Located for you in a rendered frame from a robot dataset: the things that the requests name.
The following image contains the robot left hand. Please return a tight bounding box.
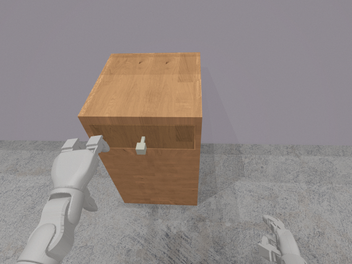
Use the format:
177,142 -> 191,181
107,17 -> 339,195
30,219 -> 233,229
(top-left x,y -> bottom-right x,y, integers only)
51,135 -> 110,212

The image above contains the handle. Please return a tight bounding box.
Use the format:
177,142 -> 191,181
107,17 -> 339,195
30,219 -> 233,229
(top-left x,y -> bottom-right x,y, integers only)
136,136 -> 147,155

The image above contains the robot right hand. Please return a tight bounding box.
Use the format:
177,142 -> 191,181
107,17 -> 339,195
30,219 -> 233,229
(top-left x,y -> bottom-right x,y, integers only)
258,214 -> 301,264

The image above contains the cabinet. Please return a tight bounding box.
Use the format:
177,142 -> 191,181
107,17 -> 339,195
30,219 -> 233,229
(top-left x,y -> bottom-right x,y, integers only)
78,52 -> 202,206

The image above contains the robot left forearm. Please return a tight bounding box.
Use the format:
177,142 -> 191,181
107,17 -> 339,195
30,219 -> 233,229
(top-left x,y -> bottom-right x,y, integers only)
16,187 -> 85,264

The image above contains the drawer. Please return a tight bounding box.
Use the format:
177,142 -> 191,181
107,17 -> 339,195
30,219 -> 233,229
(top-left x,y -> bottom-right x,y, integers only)
89,124 -> 195,149

